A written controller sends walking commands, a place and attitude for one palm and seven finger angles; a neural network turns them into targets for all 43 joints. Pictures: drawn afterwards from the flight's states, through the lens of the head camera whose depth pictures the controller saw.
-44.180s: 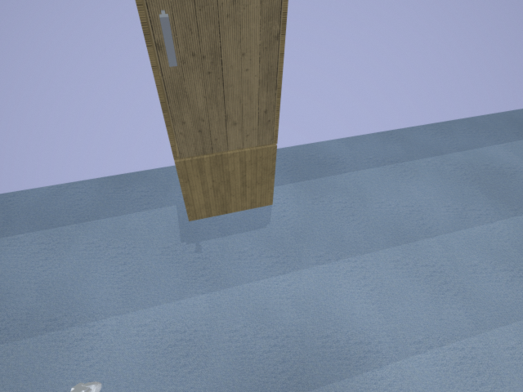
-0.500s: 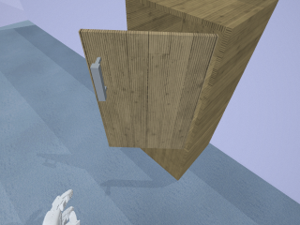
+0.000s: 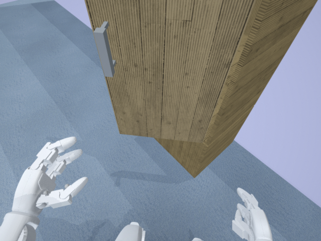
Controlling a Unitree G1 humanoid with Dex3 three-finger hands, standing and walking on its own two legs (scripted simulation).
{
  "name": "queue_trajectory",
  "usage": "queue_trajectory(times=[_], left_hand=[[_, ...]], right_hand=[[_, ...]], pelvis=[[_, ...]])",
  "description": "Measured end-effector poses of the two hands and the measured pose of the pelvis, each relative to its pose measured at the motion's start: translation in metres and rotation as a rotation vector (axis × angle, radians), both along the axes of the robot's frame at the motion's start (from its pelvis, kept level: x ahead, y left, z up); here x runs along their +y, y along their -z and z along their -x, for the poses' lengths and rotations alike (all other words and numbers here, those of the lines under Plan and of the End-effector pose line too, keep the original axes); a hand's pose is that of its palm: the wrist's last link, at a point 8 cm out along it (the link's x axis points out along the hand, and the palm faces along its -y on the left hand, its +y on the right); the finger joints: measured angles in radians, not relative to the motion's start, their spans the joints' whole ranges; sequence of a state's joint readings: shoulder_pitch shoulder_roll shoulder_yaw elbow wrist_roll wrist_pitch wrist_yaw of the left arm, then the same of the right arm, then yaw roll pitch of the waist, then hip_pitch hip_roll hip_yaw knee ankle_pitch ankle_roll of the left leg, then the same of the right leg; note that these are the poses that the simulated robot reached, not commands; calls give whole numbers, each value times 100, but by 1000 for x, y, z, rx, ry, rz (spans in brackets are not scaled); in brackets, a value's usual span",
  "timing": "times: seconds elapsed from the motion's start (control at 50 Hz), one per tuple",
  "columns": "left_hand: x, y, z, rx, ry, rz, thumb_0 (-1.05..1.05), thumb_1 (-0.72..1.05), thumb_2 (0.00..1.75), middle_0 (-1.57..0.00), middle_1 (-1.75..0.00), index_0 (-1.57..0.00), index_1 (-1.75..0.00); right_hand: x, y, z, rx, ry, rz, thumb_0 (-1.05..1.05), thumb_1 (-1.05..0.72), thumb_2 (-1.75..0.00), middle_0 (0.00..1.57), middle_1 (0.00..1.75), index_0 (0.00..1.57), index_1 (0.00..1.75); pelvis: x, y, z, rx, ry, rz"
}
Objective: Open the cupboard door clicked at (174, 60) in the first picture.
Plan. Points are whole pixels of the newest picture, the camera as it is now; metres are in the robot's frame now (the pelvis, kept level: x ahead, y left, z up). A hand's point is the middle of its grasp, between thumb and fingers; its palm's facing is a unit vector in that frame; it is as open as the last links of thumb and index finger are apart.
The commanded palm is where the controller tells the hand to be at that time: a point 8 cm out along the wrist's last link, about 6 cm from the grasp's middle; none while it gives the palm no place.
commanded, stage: raise the hand with hooked fingers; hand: left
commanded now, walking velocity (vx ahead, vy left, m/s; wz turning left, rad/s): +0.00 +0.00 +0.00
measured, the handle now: (107, 50) +0.54 +0.21 +0.17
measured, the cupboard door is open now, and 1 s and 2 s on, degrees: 42 42 42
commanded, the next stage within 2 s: move the hooked fingers beside the handle in 1.46 s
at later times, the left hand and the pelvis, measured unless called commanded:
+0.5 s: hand (45, 146) +0.26 +0.27 +0.13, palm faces +0.03 -1.00 -0.05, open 12.8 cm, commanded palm +0.24 +0.32 +0.14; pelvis +0.01 +0.03 +0.04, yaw -2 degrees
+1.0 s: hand (23, 105) +0.32 +0.31 +0.18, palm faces +0.06 -1.00 -0.03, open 14.0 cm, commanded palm +0.28 +0.35 +0.20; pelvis +0.02 +0.04 +0.05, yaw -1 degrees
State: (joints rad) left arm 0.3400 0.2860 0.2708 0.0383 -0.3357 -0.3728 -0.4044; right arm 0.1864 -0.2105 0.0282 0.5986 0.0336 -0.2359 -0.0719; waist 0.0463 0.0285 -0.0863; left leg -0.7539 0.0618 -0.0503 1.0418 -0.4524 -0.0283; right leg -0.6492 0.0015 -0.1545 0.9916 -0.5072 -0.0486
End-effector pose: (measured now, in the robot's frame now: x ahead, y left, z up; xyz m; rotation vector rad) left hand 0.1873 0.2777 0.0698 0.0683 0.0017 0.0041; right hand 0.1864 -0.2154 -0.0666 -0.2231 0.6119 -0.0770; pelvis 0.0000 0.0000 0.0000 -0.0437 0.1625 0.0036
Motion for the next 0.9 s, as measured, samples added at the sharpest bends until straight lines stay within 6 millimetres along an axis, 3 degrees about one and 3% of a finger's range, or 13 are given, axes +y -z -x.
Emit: queue_trajectory(times=[0.06,0.14,0.26,0.4,0.64,0.76,0.9], left_hand=[[3,-6,-17,56,33,16,1,29,64,-25,-69,-24,-70],[13,-19,-26,67,-3,23,1,19,60,-26,-75,-25,-76],[24,-32,-28,22,-25,16,1,6,54,-26,-84,-26,-85],[33,-39,-41,6,-12,23,0,-11,47,-28,-95,-27,-96],[62,-76,-65,-23,-35,34,0,-38,35,-30,-113,-29,-113],[75,-88,-76,-17,-52,36,-1,-46,32,-30,-117,-29,-118],[84,-106,-92,-28,-50,35,-1,-49,30,-30,-119,-30,-120]], right_hand=[[-3,3,25,51,57,-21,1,-90,-90,21,30,20,30],[-14,-1,53,90,127,-16,1,-90,-90,21,30,20,30],[-30,-13,71,107,160,49,1,-90,-90,21,30,20,30],[-26,-32,55,47,146,88,1,-90,-90,20,30,20,30],[21,-56,8,-73,48,20,1,-90,-90,21,30,20,30],[31,-58,3,-61,24,14,1,-90,-90,21,30,20,30],[26,-56,11,-22,44,28,1,-90,-90,21,30,20,30]], pelvis=[[1,-8,-1,-7,15,-10],[5,-18,-4,-15,33,-22],[15,-26,-6,-34,39,-23],[25,-33,-7,-66,37,-18],[36,-44,-13,-115,29,-13],[38,-48,-14,-130,24,-13],[38,-52,-15,-142,22,-14]])
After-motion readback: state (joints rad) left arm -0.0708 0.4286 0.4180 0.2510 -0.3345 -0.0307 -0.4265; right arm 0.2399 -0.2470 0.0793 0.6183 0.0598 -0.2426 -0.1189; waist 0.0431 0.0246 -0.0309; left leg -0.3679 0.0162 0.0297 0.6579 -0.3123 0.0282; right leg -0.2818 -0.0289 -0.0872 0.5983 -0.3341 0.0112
